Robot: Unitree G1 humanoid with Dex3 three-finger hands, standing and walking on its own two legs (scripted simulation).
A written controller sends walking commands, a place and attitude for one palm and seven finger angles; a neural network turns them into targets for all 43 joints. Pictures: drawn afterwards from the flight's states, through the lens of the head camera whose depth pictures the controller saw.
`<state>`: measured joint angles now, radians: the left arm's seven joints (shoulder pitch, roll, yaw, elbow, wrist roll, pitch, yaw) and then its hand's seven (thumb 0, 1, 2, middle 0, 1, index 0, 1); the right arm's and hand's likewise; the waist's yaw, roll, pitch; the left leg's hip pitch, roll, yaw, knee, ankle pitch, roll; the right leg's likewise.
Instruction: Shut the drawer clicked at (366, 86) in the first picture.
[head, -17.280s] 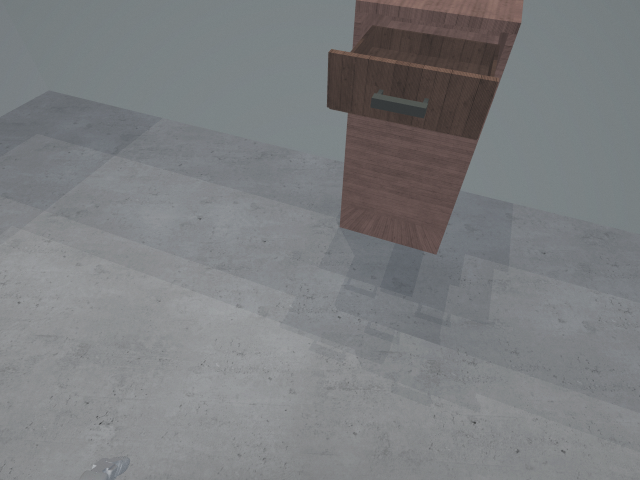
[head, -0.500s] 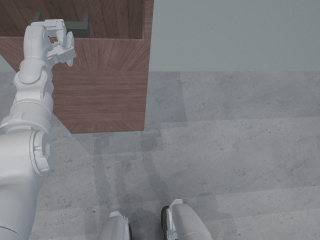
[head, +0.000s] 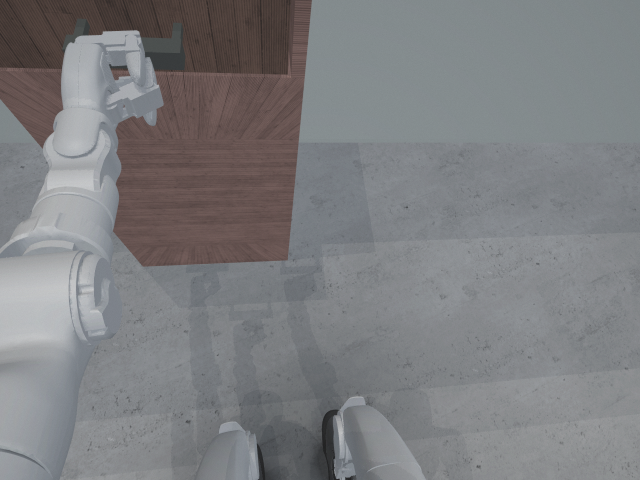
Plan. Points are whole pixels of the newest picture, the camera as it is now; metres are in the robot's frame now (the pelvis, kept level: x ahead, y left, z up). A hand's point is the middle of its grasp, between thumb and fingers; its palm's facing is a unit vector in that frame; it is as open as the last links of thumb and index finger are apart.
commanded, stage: pull the fist back off the drawer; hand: left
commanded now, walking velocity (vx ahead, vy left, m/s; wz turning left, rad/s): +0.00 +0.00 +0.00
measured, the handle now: (129, 40) +0.63 +0.15 +0.10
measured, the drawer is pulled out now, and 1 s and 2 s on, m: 0.00 0.00 0.00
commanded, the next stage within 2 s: draw the hand back to the body in 0.52 s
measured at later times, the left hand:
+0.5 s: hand (164, 92) +0.55 +0.11 +0.10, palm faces -0.05 -1.00 -0.03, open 3.2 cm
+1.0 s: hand (90, 152) +0.44 +0.16 +0.13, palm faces -0.02 -1.00 -0.03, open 3.3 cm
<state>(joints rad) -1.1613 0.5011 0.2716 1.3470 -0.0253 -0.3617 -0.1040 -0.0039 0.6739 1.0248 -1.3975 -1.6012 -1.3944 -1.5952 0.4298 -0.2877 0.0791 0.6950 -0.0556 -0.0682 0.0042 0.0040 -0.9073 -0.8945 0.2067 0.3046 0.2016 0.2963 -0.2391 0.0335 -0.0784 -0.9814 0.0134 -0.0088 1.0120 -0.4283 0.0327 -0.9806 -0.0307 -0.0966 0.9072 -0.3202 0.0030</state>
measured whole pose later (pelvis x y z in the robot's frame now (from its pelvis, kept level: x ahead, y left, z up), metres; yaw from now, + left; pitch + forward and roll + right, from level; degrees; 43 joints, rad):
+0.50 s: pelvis +0.03 -0.01 +0.01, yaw -2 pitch +20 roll -2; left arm -0.90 0.40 0.34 1.13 -0.06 -0.40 -0.13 0.02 0.86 0.93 -1.40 -1.60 -1.39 -1.60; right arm 0.43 -0.27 0.04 0.62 -0.03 0.04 0.04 0.01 -0.91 -0.89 0.21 0.30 0.20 0.30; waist -0.18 0.04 -0.10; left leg -0.83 0.04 0.04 0.94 -0.46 0.02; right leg -0.87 0.00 -0.05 0.87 -0.35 -0.01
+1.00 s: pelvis +0.06 -0.02 +0.04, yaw -2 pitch +10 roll -1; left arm -0.33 0.30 0.26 0.55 -0.22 -0.24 -0.22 0.02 0.90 0.90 -1.40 -1.60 -1.40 -1.60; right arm 0.32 -0.27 0.02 0.58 0.04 0.01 -0.01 0.01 -0.91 -0.89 0.20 0.30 0.20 0.30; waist -0.05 0.04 -0.10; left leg -0.48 0.03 0.03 0.73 -0.42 0.01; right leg -0.53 0.00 -0.05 0.68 -0.33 -0.01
